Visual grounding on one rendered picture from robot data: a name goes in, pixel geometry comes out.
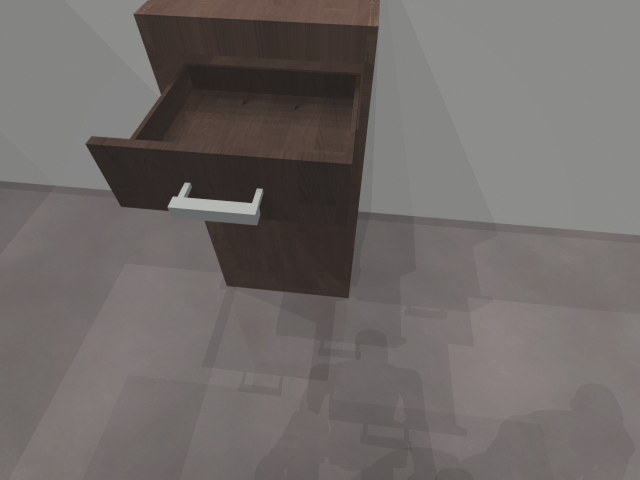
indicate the cabinet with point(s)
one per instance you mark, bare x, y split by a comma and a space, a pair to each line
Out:
319, 35

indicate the drawer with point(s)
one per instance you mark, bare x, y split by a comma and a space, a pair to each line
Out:
229, 130

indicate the handle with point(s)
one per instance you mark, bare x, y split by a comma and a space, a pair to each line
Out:
215, 210

